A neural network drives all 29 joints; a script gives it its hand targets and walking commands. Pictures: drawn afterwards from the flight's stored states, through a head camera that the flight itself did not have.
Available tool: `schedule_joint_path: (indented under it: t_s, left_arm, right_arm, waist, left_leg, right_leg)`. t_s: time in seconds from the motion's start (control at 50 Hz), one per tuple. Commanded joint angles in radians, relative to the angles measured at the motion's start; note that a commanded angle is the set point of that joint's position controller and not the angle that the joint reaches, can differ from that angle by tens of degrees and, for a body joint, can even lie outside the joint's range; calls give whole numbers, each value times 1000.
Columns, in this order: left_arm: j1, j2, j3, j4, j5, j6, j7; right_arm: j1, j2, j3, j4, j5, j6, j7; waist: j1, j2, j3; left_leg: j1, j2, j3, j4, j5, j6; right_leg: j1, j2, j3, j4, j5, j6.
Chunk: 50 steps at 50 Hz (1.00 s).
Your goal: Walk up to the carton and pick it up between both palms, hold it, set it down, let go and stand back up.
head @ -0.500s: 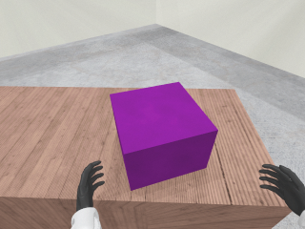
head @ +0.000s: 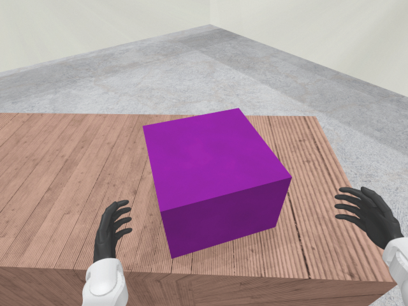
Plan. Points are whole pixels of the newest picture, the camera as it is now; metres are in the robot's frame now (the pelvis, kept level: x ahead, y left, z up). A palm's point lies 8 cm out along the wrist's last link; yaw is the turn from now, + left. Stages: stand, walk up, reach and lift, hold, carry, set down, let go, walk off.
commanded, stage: reach and lift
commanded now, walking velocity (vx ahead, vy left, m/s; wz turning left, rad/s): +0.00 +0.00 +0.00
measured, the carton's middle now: (208, 176) +0.44 +0.01 +0.02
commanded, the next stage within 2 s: none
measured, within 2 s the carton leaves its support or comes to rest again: neither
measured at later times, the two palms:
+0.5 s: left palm (106, 210) +0.28 +0.19 +0.11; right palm (358, 177) +0.34 -0.28 +0.12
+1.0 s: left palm (102, 178) +0.33 +0.21 +0.14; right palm (335, 137) +0.41 -0.25 +0.16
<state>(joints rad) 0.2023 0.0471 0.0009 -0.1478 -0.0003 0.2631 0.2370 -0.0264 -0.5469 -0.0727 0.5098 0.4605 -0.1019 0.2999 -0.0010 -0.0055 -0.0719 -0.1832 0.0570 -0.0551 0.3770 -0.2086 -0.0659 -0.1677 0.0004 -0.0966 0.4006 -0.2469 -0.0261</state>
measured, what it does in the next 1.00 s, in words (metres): stands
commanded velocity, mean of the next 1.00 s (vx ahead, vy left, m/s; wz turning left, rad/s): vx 0.00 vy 0.00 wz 0.00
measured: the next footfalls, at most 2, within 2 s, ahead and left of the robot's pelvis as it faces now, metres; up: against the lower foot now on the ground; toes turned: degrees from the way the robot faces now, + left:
none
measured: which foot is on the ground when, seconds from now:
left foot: down 0.00-1.00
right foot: down 0.00-1.00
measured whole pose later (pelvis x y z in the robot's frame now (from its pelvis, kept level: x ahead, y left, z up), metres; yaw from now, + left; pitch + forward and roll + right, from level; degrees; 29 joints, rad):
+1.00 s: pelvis -0.01 +0.00 +0.00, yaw +0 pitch +5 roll +0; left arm -0.45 0.11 0.10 0.07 -0.01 0.60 0.21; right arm -0.71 -0.56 -0.07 0.76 0.40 0.18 0.25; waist 0.08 -0.01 -0.05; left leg -0.27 0.06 -0.05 0.34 -0.16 -0.07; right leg -0.27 0.00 -0.10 0.38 -0.21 -0.03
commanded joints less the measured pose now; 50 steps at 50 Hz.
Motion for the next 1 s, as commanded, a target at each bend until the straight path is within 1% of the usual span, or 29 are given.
schedule_joint_path:
  t_s: [0.0,0.02,0.04,0.06,0.12,0.14,0.16,0.22,0.34,0.36,0.38,0.4,0.42,0.46,0.48,0.52,0.56,0.62,0.66,0.72,0.74,0.78,0.8,0.82,0.86,0.88,0.9,0.94,0.98]
  left_arm:
    - [-269,46,44,-181,-94,12,-1]
    - [-286,44,54,-188,-101,22,-3]
    - [-294,47,71,-170,-92,28,-4]
    - [-335,46,58,-184,-94,39,-3]
    - [-374,61,85,-151,-84,70,-7]
    - [-364,55,81,-128,-90,83,-14]
    - [-385,48,80,-127,-89,92,-18]
    - [-439,54,72,-118,-96,126,-18]
    - [-547,74,116,-83,-86,177,-35]
    - [-581,88,111,-101,-94,180,-35]
    - [-607,87,119,-84,-95,178,-36]
    - [-628,85,114,-54,-91,191,-36]
    - [-645,86,119,-80,-93,197,-33]
    - [-651,88,118,-77,-98,215,-34]
    - [-677,93,122,-60,-88,224,-36]
    - [-725,100,120,-25,-97,248,-40]
    - [-748,97,127,7,-90,270,-40]
    - [-815,114,125,-14,-102,276,-35]
    - [-835,123,141,-5,-98,282,-31]
    - [-890,120,152,51,-101,296,-35]
    - [-908,125,143,66,-103,297,-35]
    - [-932,126,148,65,-113,296,-31]
    - [-911,141,159,45,-111,298,-30]
    - [-970,137,141,35,-124,303,-27]
    - [-983,140,139,68,-119,312,-28]
    - [-974,145,153,73,-118,316,-32]
    - [-1033,153,140,91,-129,321,-34]
    - [-1062,151,132,95,-139,317,-28]
    - [-1069,167,139,57,-141,319,-20]
  right_arm:
    - [-285,-262,-24,-189,13,9,-25]
    - [-316,-274,-26,-191,5,16,-25]
    - [-312,-261,-21,-169,10,25,-29]
    - [-357,-268,-24,-174,1,31,-30]
    - [-393,-261,-18,-139,-3,56,-40]
    - [-392,-273,-10,-121,-2,65,-40]
    - [-419,-263,-6,-138,-9,70,-41]
    - [-462,-265,-16,-77,-12,102,-42]
    - [-573,-256,9,-48,-24,142,-55]
    - [-598,-278,-7,-43,-27,144,-57]
    - [-623,-267,12,-26,-30,152,-59]
    - [-640,-256,11,-2,-36,164,-57]
    - [-665,-251,12,-24,-31,165,-55]
    - [-680,-294,4,10,-31,174,-57]
    - [-714,-281,15,21,-32,183,-60]
    - [-748,-299,5,61,-42,195,-63]
    - [-782,-280,13,92,-44,211,-63]
    - [-840,-305,22,121,-36,221,-59]
    - [-858,-301,25,138,-36,221,-58]
    - [-947,-297,41,142,-53,233,-66]
    - [-963,-301,37,164,-50,236,-66]
    - [-988,-310,32,156,-56,239,-66]
    - [-970,-302,36,160,-53,238,-68]
    - [-1028,-319,27,156,-53,238,-70]
    - [-1030,-315,36,200,-55,252,-71]
    - [-1028,-316,44,200,-47,254,-72]
    - [-1081,-321,36,239,-59,265,-76]
    - [-1120,-320,32,217,-59,264,-73]
    - [-1126,-331,35,222,-47,259,-75]
  waist:
    - [33,-98,-93]
    - [31,-109,-102]
    - [50,-94,-100]
    - [37,-96,-115]
    - [54,-91,-106]
    - [39,-104,-90]
    - [41,-109,-106]
    - [43,-75,-115]
    - [65,-89,-150]
    - [63,-65,-166]
    - [68,-76,-163]
    - [73,-61,-156]
    - [75,-59,-184]
    - [66,-63,-187]
    - [73,-54,-185]
    - [61,-60,-188]
    - [79,-57,-185]
    - [82,-27,-219]
    - [90,-38,-235]
    - [104,-47,-254]
    - [95,-38,-258]
    - [102,-42,-292]
    - [102,-46,-320]
    - [97,-29,-354]
    - [94,-23,-340]
    - [96,-37,-361]
    - [84,-38,-362]
    - [96,-28,-388]
    - [101,-26,-440]
  left_leg:
    - [140,-59,77,-60,226,40]
    - [150,-59,78,-61,239,38]
    - [133,-59,81,-60,242,40]
    - [147,-58,79,-62,239,40]
    - [127,-61,85,-63,260,38]
    - [128,-59,81,-64,255,39]
    - [135,-62,79,-69,253,39]
    - [143,-53,76,-71,254,35]
    - [103,-62,87,-69,266,38]
    - [98,-61,85,-71,254,36]
    - [91,-61,87,-73,238,41]
    - [80,-57,88,-79,227,41]
    - [97,-57,85,-76,238,40]
    - [114,-55,86,-67,272,35]
    - [109,-53,84,-63,287,32]
    - [95,-55,83,-64,272,32]
    - [76,-55,91,-68,275,36]
    - [88,-54,90,-61,291,26]
    - [92,-52,91,-48,299,28]
    - [46,-56,97,-50,294,27]
    - [53,-55,91,-51,284,26]
    - [49,-57,95,-52,290,28]
    - [55,-56,98,-44,307,27]
    - [57,-55,96,-38,328,18]
    - [59,-54,93,-35,327,17]
    - [61,-54,93,-34,334,20]
    - [57,-54,94,-32,323,17]
    - [53,-52,92,-32,314,17]
    - [80,-50,90,-17,367,11]
  right_leg:
    - [-53,72,117,-104,245,-3]
    - [-53,72,115,-97,265,-3]
    - [-52,74,120,-98,260,0]
    - [-50,74,117,-100,262,-5]
    - [-35,75,119,-95,294,3]
    - [-33,68,122,-100,294,-1]
    - [-20,72,118,-103,300,3]
    - [-42,69,115,-105,277,-1]
    - [-3,69,123,-96,336,13]
    - [-14,67,121,-93,323,15]
    - [-18,64,121,-96,312,19]
    - [-21,71,120,-98,295,16]
    - [-13,64,122,-97,305,17]
    - [-22,68,115,-97,333,13]
    - [-11,68,117,-98,355,12]
    - [-17,71,110,-99,339,14]
    - [-7,75,116,-101,341,17]
    - [-12,78,106,-90,354,16]
    - [-19,77,110,-90,341,15]
    - [9,74,111,-79,396,21]
    - [6,70,110,-84,374,24]
    - [2,76,101,-80,380,25]
    - [25,67,107,-71,418,24]
    - [17,74,102,-63,434,22]
    - [8,73,99,-67,437,20]
    - [26,70,99,-68,446,23]
    - [4,71,97,-68,432,26]
    - [-6,77,90,-67,409,22]
    - [-3,78,83,-57,453,23]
